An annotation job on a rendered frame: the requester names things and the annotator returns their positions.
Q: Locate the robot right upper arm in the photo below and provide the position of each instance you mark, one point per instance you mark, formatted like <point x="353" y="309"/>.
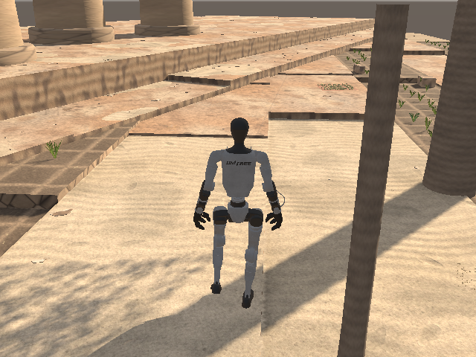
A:
<point x="265" y="169"/>

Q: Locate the right robot thigh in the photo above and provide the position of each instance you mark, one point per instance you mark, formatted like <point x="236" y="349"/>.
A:
<point x="255" y="225"/>

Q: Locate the left robot forearm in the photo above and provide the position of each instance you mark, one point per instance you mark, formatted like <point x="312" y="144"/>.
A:
<point x="202" y="200"/>

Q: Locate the right robot forearm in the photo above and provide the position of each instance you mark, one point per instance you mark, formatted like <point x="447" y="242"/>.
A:
<point x="273" y="200"/>

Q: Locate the right robot hand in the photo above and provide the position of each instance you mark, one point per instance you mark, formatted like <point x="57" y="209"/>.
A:
<point x="277" y="218"/>

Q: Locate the left robot hand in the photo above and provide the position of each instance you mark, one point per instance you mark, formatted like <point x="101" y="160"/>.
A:
<point x="198" y="218"/>

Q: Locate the robot left upper arm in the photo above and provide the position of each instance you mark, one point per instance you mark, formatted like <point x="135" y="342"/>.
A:
<point x="211" y="169"/>

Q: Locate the robot head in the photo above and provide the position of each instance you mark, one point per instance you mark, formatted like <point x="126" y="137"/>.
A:
<point x="239" y="131"/>

